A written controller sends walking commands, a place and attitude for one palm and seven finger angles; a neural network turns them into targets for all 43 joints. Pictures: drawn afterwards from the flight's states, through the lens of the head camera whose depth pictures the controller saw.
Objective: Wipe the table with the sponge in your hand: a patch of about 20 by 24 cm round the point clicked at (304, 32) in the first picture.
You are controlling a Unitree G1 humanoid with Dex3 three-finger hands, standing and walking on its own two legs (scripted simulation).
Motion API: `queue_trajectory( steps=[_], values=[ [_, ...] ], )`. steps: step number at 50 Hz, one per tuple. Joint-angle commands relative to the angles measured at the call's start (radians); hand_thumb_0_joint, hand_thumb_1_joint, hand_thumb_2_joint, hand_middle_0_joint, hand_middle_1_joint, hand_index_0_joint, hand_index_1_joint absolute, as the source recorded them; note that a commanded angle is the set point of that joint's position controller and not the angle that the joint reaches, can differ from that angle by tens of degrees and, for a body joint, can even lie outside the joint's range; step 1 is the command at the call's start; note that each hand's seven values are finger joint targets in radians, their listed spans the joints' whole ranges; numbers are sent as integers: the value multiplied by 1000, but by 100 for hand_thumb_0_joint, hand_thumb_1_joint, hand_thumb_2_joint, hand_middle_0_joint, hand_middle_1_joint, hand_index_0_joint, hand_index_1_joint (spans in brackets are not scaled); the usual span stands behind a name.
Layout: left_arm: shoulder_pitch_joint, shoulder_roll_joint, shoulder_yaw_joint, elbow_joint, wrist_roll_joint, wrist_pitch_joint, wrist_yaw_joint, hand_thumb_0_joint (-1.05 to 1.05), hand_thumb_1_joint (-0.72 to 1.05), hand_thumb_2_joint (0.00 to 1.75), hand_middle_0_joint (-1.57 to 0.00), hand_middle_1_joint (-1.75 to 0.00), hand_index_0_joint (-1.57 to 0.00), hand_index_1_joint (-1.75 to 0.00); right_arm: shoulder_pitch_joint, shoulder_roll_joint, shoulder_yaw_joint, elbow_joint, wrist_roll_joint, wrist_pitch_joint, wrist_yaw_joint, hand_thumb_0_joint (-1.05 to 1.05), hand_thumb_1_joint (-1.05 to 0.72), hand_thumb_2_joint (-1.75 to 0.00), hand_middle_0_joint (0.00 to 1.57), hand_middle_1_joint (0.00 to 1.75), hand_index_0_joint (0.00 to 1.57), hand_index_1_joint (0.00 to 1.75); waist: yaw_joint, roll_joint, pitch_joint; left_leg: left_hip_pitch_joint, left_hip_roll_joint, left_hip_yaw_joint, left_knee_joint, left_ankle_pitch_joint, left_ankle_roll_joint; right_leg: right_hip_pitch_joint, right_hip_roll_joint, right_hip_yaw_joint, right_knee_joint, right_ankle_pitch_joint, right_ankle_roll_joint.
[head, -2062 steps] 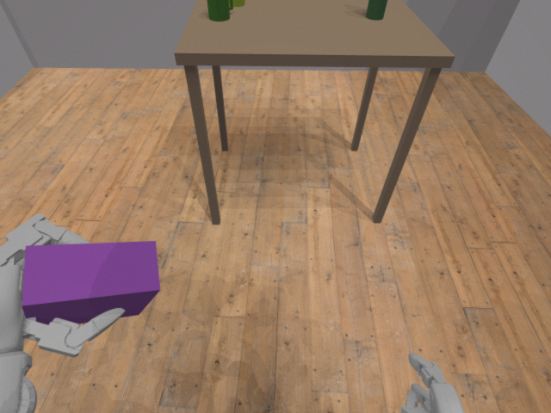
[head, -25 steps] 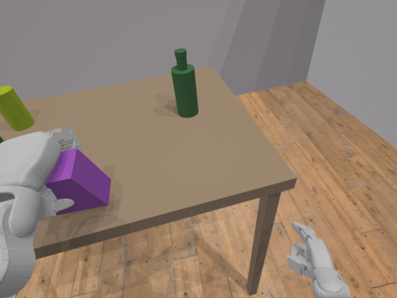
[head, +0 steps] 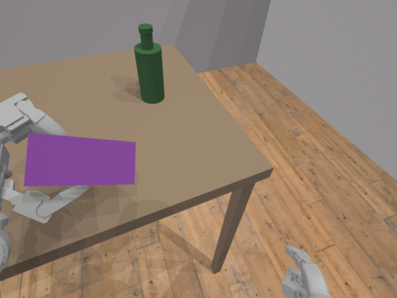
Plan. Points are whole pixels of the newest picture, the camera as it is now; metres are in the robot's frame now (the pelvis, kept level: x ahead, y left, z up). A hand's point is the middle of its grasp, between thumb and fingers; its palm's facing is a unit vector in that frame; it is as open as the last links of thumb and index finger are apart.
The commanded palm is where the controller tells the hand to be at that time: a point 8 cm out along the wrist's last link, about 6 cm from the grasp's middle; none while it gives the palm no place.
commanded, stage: step back with the hand held close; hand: left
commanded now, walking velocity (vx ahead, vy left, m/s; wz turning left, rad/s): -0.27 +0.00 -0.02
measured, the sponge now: (92, 164) +0.25 +0.18 +0.21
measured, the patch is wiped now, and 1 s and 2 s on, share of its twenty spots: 1.00 1.00 1.00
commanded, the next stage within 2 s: stop stepping back and stand still in 1.26 s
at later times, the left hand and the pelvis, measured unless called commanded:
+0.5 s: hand out of the picture +0.16 +0.23 +0.26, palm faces +0.43 -0.79 -0.44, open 9.7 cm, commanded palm +0.11 +0.30 +0.28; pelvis -0.05 +0.02 -0.01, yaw +0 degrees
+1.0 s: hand out of the picture +0.11 +0.20 +0.25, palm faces +0.28 -0.84 -0.47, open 9.7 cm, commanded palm +0.04 +0.29 +0.28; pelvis -0.13 +0.02 -0.01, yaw -1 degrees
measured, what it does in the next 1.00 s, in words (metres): walks backwards: right foot, then left foot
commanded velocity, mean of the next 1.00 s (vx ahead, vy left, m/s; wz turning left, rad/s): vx -0.33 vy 0.00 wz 0.00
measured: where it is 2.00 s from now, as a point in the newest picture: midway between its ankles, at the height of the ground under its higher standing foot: outside the picture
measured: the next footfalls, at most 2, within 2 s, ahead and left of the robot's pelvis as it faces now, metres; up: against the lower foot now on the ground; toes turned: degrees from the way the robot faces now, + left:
right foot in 0.76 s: -0.07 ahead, -0.12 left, +0.00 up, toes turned +1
left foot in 0.96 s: -0.10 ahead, +0.12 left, +0.00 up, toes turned -2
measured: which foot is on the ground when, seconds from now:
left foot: down 0.00-0.80, up 0.82-0.94, down 0.96-1.00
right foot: down 0.00-0.56, up 0.58-0.74, down 0.76-1.00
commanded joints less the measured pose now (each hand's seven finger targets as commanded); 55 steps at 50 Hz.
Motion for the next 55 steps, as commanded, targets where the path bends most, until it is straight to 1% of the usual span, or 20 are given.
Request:
queue_trajectory(
  steps=[1,4,9,15,20,25,28,31,33,36,39,41,43,44,47,48,50,51,53,55],
  values=[
    [-111,192,248,-183,-19,-148,70,0,10,130,-120,-160,-120,-160,-101,-120,-80,-135,-1,-36,-2,0,-90,-90,20,30,20,30,5,201,-191,-5,170,-168,-121,452,32,116,-97,66,48,195,8],
    [-100,192,267,-124,-14,-173,62,0,10,130,-120,-160,-120,-160,-95,-124,-98,-116,2,-34,7,0,-90,-90,20,30,20,30,-4,113,-205,18,182,-176,-103,493,30,106,-93,61,44,168,15],
    [-32,183,274,-139,-10,-206,53,0,10,130,-120,-160,-120,-160,-100,-128,-113,-110,7,-50,16,0,-90,-90,20,30,20,30,-7,120,-215,-10,181,-169,-90,430,31,109,-110,73,41,206,13],
    [21,208,299,-248,-12,-244,62,0,10,130,-120,-160,-120,-160,-97,-115,-114,-98,2,-73,14,0,-90,-90,20,30,20,30,-22,47,-213,-83,136,-133,-21,160,19,81,-190,167,-13,306,-13],
    [-28,207,305,-243,-14,-263,77,0,10,130,-120,-160,-120,-160,-75,-106,-115,-60,-3,-89,3,0,-90,-90,20,30,20,30,-41,19,-188,-30,99,-118,62,-61,11,-80,-237,232,-98,65,-42],
    [-128,183,290,-163,-14,-264,86,0,10,130,-120,-160,-120,-160,-71,-128,-118,-78,4,-107,-15,0,-90,-90,20,30,20,30,-37,119,-142,-115,151,-194,-91,-205,35,-85,-120,125,-15,-98,-5],
    [-203,148,262,-85,2,-256,84,0,10,130,-120,-160,-120,-160,-85,-144,-118,-104,8,-124,-21,0,-90,-90,20,30,20,30,-23,325,-104,-316,246,-290,-320,-340,80,65,-11,28,244,-143,33],
    [-296,122,209,-20,10,-240,76,0,10,130,-120,-160,-120,-160,-36,-115,-123,-82,2,-145,-9,0,-90,-90,20,30,20,30,-29,209,-94,-228,284,-287,-318,-106,105,-25,-2,53,421,-222,43],
    [-268,98,172,-14,2,-227,68,0,10,130,-120,-160,-120,-160,-54,-113,-119,-89,8,-145,1,0,-90,-90,20,30,20,30,-18,139,-110,-82,271,-229,-246,91,106,-70,-17,49,297,-233,43],
    [-235,66,121,-72,4,-237,44,0,10,130,-120,-160,-120,-160,-85,-111,-101,-89,-1,-146,19,0,-90,-90,20,30,20,30,-7,161,-117,-41,241,-208,-163,198,75,11,-35,55,-1,-80,35],
    [-256,124,136,-189,11,-277,33,0,10,130,-120,-160,-120,-160,-122,-87,-92,-96,-4,-126,21,0,-90,-90,20,30,20,30,-27,-11,-149,-70,118,-79,72,145,-8,47,-233,231,-130,451,-51],
    [-189,166,183,-242,2,-301,39,0,10,130,-120,-160,-120,-160,-112,-79,-118,-94,13,-117,15,0,-90,-90,20,30,20,30,-26,-144,-226,-12,61,-15,251,81,-43,23,-329,236,-125,574,-82],
    [-54,249,303,-292,-4,-307,49,0,10,130,-120,-160,-120,-160,-131,-63,-118,-119,17,-112,13,0,-90,-90,20,30,20,30,1,-111,-257,-79,41,-38,409,-102,-46,22,-375,257,-127,631,-117],
    [9,218,297,-296,-15,-303,51,0,10,130,-120,-160,-120,-160,-124,-32,-105,-118,13,-105,13,0,-90,-90,20,30,20,30,-5,-69,-235,-127,58,-52,382,-119,-43,57,-376,244,-103,667,-113],
    [45,186,303,-263,-30,-289,63,0,10,130,-120,-160,-120,-160,-94,-43,-109,-91,5,-88,5,0,-90,-90,20,30,20,30,-38,28,-221,-97,73,-21,52,84,-54,127,-296,173,20,705,-70],
    [8,176,291,-262,-36,-288,63,0,10,130,-120,-160,-120,-160,-101,-67,-119,-86,9,-91,-2,0,-90,-90,20,30,20,30,-45,100,-223,-47,117,-60,-104,359,-51,119,-222,116,108,600,-23],
    [-32,196,323,-271,-38,-296,61,0,10,130,-120,-160,-120,-160,-62,-95,-148,-83,4,-120,10,0,-90,-90,20,30,20,30,-35,300,-256,209,326,-213,-165,968,37,-150,-23,25,282,-185,40],
    [-45,207,340,-233,-27,-303,65,0,10,130,-120,-160,-120,-160,-22,-94,-153,-66,0,-140,19,0,-90,-90,20,30,20,30,-37,289,-279,286,355,-245,-122,1111,77,-244,0,43,360,-324,35],
    [-29,180,319,-240,-30,-304,66,0,10,130,-120,-160,-120,-160,-1,-95,-155,-52,-1,-166,30,0,-90,-90,20,30,20,30,-42,311,-340,403,322,-200,-94,1215,54,-283,1,43,397,-348,36],
    [-20,161,306,-191,-11,-287,66,0,10,130,-120,-160,-120,-160,7,-100,-162,-36,12,-180,44,0,-90,-90,20,30,20,30,-44,234,-293,376,288,-144,-112,1099,66,-249,8,37,383,-260,45]
  ],
)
